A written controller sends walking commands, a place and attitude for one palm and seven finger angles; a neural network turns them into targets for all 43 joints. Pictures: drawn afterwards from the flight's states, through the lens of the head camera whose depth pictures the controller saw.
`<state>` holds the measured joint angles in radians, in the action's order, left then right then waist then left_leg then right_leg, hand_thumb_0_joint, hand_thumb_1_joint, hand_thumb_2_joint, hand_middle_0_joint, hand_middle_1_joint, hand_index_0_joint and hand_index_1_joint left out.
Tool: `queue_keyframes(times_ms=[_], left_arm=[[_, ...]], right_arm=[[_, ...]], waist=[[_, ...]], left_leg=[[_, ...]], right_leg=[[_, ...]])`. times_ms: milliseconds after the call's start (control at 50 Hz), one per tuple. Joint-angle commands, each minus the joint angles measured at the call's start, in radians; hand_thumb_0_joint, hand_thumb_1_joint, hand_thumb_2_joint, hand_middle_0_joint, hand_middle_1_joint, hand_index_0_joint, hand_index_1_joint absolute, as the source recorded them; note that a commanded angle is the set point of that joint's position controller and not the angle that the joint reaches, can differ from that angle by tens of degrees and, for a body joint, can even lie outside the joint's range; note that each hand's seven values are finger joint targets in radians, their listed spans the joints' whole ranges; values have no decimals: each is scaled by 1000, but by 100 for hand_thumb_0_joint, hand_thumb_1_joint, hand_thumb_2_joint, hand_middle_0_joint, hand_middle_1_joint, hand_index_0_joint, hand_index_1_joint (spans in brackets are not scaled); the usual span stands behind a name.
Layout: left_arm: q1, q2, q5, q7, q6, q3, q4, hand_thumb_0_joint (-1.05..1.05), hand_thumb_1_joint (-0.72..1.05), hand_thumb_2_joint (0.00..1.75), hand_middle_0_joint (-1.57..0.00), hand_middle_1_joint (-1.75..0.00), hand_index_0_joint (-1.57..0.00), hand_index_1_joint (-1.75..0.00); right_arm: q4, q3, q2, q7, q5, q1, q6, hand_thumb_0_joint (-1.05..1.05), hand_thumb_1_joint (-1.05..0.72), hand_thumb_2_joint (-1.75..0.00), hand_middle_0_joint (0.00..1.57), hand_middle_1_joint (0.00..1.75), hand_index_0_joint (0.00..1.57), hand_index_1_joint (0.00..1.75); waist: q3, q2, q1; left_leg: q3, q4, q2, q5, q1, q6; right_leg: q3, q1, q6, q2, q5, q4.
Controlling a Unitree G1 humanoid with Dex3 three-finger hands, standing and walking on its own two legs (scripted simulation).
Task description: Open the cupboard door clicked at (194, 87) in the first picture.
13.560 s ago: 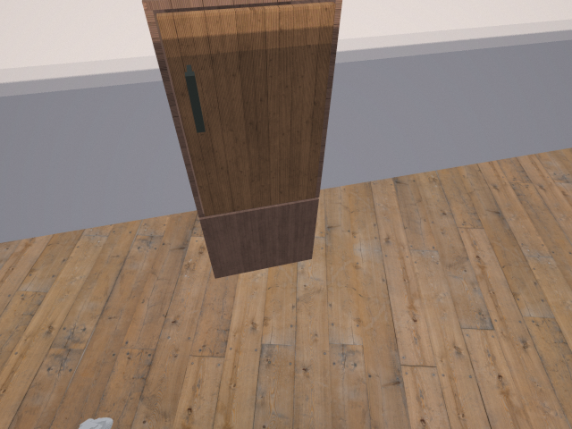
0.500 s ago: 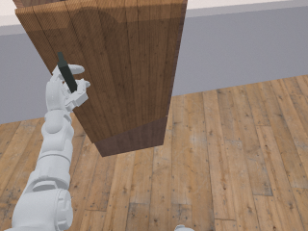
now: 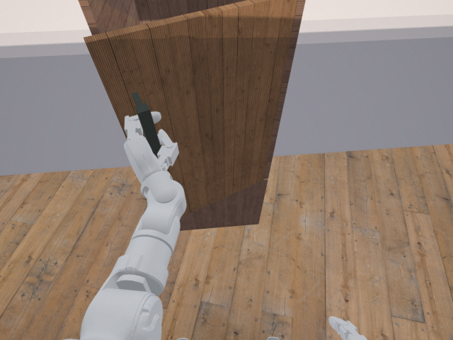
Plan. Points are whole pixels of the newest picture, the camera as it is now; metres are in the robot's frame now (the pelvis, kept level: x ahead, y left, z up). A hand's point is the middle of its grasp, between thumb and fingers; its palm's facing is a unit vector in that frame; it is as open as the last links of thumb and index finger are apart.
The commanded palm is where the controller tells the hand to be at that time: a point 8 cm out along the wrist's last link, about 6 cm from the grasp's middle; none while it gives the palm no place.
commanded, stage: pull the door open along its arc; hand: left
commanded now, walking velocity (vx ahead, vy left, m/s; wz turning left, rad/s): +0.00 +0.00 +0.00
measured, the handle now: (148, 130) +0.47 +0.15 +0.10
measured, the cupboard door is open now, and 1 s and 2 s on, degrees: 23 42 46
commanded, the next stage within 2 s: open thumb and fingers to let go in 0.54 s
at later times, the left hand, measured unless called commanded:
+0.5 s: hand (212, 187) +0.35 +0.03 +0.10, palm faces +0.30 -0.95 -0.03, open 6.0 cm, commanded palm +0.28 +0.06 +0.09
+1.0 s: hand (206, 185) +0.35 +0.04 +0.10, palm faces +0.41 -0.91 -0.08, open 9.3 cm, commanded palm +0.30 +0.06 +0.09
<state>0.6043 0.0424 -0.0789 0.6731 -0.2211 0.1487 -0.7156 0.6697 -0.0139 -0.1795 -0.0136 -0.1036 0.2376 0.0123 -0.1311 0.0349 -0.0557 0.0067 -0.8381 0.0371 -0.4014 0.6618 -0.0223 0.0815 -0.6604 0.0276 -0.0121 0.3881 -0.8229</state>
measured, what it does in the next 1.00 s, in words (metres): stands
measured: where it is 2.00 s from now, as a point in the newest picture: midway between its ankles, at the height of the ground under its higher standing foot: outside the picture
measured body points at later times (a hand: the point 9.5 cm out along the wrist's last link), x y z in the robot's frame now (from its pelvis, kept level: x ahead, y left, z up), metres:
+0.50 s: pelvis +0.02 -0.01 +0.02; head +0.03 -0.03 +0.46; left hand +0.33 +0.08 +0.10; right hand +0.14 -0.24 -0.10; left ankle +0.00 +0.13 -0.70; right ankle +0.01 -0.10 -0.70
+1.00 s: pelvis +0.00 -0.02 +0.01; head +0.03 -0.04 +0.46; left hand +0.32 +0.08 +0.10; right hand +0.18 -0.22 -0.11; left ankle +0.00 +0.13 -0.70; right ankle +0.01 -0.10 -0.70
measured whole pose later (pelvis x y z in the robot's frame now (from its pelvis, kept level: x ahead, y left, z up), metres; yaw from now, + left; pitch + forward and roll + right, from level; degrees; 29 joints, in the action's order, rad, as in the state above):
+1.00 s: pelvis +0.00 -0.02 +0.01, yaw +2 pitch +7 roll +0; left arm 0.20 0.14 -0.07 0.70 0.02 -0.23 -0.24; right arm 0.65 0.00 -0.17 -0.03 -0.07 0.15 0.06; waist -0.09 0.05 0.01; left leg 0.04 -0.78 0.03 -0.39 0.51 -0.05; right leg 0.12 -0.51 0.05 -0.02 0.41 -0.80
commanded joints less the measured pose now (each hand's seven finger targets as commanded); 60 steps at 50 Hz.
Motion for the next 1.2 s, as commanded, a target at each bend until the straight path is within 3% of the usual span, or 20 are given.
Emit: queue_keyframes(times_ms=[0, 120, 220, 320, 360, 400, 420, 440, 480, 520, 620, 740, 820, 880, 940, 1020, 1040, 1060, 1140, 1180], left_arm=[[419, -77, -27, -24, -95, -31, 227, 0, 90, 90, -40, -135, -40, -135], [248, -51, 1, -42, -97, -47, 291, 0, 90, 90, -40, -135, -40, -135], [56, 39, 15, -40, -74, -135, 423, 0, 90, 90, -40, -135, -40, -135], [-157, 157, -2, -10, -11, -268, 603, 0, 90, 90, -40, -135, -40, -135], [-231, 179, -16, 3, 21, -296, 657, 0, 90, 90, -40, -135, -40, -135], [-335, 193, -36, 14, 51, -315, 735, 0, 90, 90, -40, -135, -40, -135], [-413, 222, -33, 8, 73, -347, 774, 0, 90, 90, -40, -135, -40, -135], [-483, 257, -13, 3, 98, -371, 795, 0, 90, 90, -40, -135, -40, -135], [-431, 291, 6, 16, 140, -397, 838, 0, 90, 90, -40, -135, -40, -135], [-376, 304, -6, 18, 177, -432, 847, 0, 90, 90, -40, -135, -40, -135], [-136, 218, -14, 37, 208, -345, 744, 0, 90, 90, -40, -135, -40, -135], [-147, 334, -10, 46, 214, -393, 690, 0, 48, 72, -37, -130, -37, -130], [-175, 341, -27, 24, 196, -431, 714, 0, 20, 60, -35, -127, -35, -127], [-123, 305, -18, 23, 183, -414, 719, 0, -1, 51, -33, -125, -33, -125], [-126, 273, -17, 30, 176, -381, 695, 0, -22, 42, -32, -123, -32, -123], [-86, 261, -22, 42, 158, -368, 678, 0, -50, 30, -30, -120, -30, -120], [-74, 261, -26, 45, 154, -371, 670, 0, -50, 30, -30, -120, -30, -120], [-64, 265, -27, 48, 150, -369, 653, 0, -50, 30, -30, -120, -30, -120], [-44, 240, -26, 60, 134, -337, 625, 0, -50, 30, -27, -100, -27, -100], [-12, 252, -28, 66, 131, -342, 585, 0, -50, 30, -25, -90, -25, -90]], right_arm=[[-84, -53, -125, 15, 9, 62, -35, 0, -90, -90, 20, 30, 20, 30], [-103, -59, -134, 4, 17, 68, -46, 0, -90, -90, 20, 30, 20, 30], [-129, -63, -131, -11, 27, 42, -51, 0, -90, -90, 20, 30, 20, 30], [-171, -57, -117, -26, 32, -29, -55, 0, -90, -90, 20, 30, 20, 30], [-185, -50, -106, -27, 32, -60, -54, 0, -90, -90, 20, 30, 20, 30], [-205, -47, -92, -28, 27, -87, -54, 0, -90, -90, 20, 30, 20, 30], [-215, -42, -84, -32, 32, -111, -50, 0, -90, -90, 20, 30, 20, 30], [-222, -32, -71, -37, 38, -130, -48, 0, -90, -90, 20, 30, 20, 30], [-219, -24, -66, -39, 39, -163, -40, 0, -90, -90, 20, 30, 20, 30], [-212, -18, -63, -37, 41, -177, -27, 0, -90, -90, 20, 30, 20, 30], [-176, -8, -63, -11, 40, -195, 2, 0, -90, -90, 20, 30, 20, 30], [-176, -13, -53, -20, 33, -197, 6, 0, -90, -90, 20, 30, 20, 30], [-185, -22, -58, -24, 36, -178, 0, 0, -90, -90, 20, 30, 20, 30], [-182, -21, -64, -15, 40, -181, -4, 0, -90, -90, 20, 30, 20, 30], [-179, -19, -66, -5, 39, -185, -10, 0, -90, -90, 20, 30, 20, 30], [-166, -21, -69, 2, 38, -181, -26, 0, -90, -90, 20, 30, 20, 30], [-162, -21, -68, 2, 37, -182, -29, 0, -90, -90, 20, 30, 20, 30], [-156, -21, -68, 3, 35, -174, -34, 0, -90, -90, 20, 30, 20, 30], [-147, -25, -71, 7, 33, -171, -44, 0, -90, -90, 20, 30, 20, 30], [-139, -24, -72, 6, 32, -168, -48, 0, -90, -90, 20, 30, 20, 30]], waist=[[-360, -69, -30], [-363, -86, 6], [-329, -104, 30], [-269, -97, 54], [-233, -111, 59], [-244, -127, 79], [-239, -92, 95], [-217, -105, 99], [-180, -117, 83], [-149, -111, 66], [-148, -120, 40], [-233, -116, 53], [-252, -121, 45], [-245, -139, 35], [-233, -144, 48], [-229, -157, 47], [-224, -136, 45], [-217, -154, 39], [-235, -142, 51], [-205, -143, 38]], left_leg=[[-30, 74, -44, 294, -147, 31], [-37, 105, -44, 319, -160, 30], [-47, 134, -40, 331, -187, 28], [-50, 163, -34, 325, -233, 23], [-51, 166, -34, 320, -247, 23], [-52, 162, -37, 339, -262, 21], [-50, 162, -37, 352, -276, 18], [-49, 165, -38, 353, -281, 15], [-42, 148, -41, 338, -294, 12], [-33, 134, -42, 330, -305, 12], [-18, 115, -54, 303, -285, 18], [-7, 90, -52, 355, -274, 9], [1, 83, -47, 370, -265, 10], [3, 87, -53, 306, -249, 14], [2, 101, -57, 268, -231, 15], [3, 104, -59, 236, -215, 17], [-1, 105, -59, 228, -216, 18], [-1, 106, -58, 224, -214, 20], [-7, 112, -63, 198, -200, 19], [-9, 112, -61, 183, -200, 20]], right_leg=[[-47, 256, -13, 14, -373, 115], [-43, 321, -7, 19, -404, 134], [-41, 365, -5, 18, -420, 161], [-26, 374, 4, 15, -371, 182], [-26, 373, 3, 9, -360, 194], [-27, 404, 5, 4, -392, 195], [-19, 415, 14, 9, -401, 193], [-10, 425, 11, 6, -416, 196], [-14, 400, 4, -2, -412, 213], [-17, 372, 6, -5, -386, 221], [-30, 317, -13, -12, -396, 199], [-15, 332, -13, -17, -500, 134], [-13, 333, -9, -15, -517, 121], [-32, 322, -16, -23, -446, 148], [-45, 325, -16, -27, -381, 173], [-57, 313, -15, -29, -303, 196], [-58, 303, -13, -29, -284, 196], [-55, 297, -14, -28, -274, 199], [-67, 300, -12, -30, -219, 211], [-61, 269, -10, -25, -173, 219]])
